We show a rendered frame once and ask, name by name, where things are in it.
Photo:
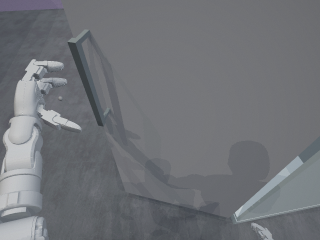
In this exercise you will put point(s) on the robot right hand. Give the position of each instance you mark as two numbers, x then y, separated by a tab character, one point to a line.
262	233

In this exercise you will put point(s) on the robot left hand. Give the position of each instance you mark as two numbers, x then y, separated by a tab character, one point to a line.
31	89

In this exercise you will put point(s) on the fridge door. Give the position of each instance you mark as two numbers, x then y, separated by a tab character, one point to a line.
209	99

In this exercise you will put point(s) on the handle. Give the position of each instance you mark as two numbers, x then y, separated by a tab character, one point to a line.
75	45

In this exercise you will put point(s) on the robot left forearm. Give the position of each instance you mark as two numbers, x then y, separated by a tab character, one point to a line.
21	172

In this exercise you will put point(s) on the robot left upper arm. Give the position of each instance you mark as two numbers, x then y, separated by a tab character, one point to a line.
30	228

